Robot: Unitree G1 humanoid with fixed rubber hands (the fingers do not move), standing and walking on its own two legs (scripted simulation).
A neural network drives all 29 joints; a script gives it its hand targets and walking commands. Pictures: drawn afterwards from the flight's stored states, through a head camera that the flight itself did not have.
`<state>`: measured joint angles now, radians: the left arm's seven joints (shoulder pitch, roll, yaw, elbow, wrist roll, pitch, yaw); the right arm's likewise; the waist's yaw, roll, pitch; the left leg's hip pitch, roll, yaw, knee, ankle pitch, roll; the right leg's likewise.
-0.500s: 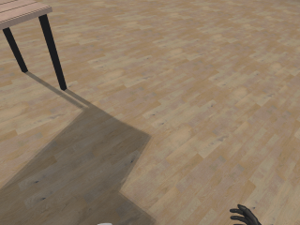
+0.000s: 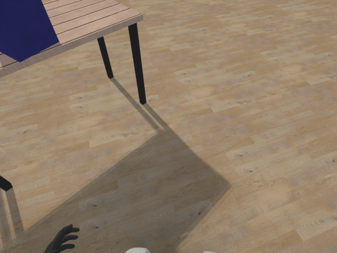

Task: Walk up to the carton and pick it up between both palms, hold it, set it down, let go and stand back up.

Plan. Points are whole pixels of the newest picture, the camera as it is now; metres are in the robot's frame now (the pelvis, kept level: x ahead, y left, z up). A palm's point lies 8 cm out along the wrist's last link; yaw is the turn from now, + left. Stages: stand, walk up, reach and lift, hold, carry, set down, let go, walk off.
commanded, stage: walk up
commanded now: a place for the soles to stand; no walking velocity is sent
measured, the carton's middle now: (12, 18) +1.00 +0.68 +0.08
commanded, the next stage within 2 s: none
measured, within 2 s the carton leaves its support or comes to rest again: neither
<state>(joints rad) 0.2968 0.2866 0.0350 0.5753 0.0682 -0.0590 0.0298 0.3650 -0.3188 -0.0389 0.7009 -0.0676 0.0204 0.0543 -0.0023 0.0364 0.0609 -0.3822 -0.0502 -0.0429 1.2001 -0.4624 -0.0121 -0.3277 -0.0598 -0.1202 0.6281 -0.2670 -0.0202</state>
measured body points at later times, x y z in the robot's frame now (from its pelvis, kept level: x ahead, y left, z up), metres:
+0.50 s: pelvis +0.20 +0.08 +0.00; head +0.21 +0.13 +0.44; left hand +0.23 +0.37 -0.13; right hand +0.37 -0.16 -0.08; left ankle +0.23 +0.18 -0.72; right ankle +0.23 -0.07 -0.64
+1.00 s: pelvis +0.41 +0.11 +0.01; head +0.43 +0.10 +0.46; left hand +0.33 +0.38 -0.08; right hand +0.63 -0.08 -0.11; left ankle +0.35 +0.22 -0.64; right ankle +0.49 +0.01 -0.72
